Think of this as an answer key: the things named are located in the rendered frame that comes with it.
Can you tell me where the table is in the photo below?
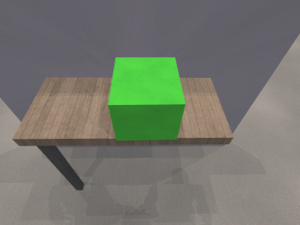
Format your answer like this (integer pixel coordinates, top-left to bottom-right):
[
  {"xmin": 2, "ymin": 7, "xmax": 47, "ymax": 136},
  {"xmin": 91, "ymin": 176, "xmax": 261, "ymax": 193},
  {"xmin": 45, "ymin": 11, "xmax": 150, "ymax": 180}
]
[{"xmin": 12, "ymin": 77, "xmax": 233, "ymax": 190}]

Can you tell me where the carton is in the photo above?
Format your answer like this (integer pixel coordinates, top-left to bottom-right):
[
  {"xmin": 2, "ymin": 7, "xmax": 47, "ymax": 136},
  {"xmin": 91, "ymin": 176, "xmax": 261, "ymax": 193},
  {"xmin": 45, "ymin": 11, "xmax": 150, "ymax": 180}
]
[{"xmin": 108, "ymin": 57, "xmax": 186, "ymax": 141}]

